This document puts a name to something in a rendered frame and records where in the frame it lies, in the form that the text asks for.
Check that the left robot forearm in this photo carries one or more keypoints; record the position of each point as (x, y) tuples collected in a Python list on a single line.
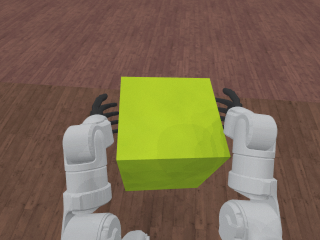
[(85, 160)]

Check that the right robot forearm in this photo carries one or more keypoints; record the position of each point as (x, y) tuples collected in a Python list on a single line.
[(254, 147)]

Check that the carton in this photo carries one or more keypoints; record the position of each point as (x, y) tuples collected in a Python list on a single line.
[(170, 134)]

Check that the robot right upper arm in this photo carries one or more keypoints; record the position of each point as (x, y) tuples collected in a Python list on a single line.
[(248, 220)]

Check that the robot left upper arm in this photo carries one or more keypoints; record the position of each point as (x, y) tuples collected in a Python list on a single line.
[(93, 226)]

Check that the robot right hand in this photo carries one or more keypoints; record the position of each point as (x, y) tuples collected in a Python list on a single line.
[(230, 104)]

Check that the robot left hand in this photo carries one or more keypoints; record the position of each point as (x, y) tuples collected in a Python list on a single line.
[(97, 109)]

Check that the robot left thigh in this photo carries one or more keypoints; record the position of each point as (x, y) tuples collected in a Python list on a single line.
[(136, 235)]

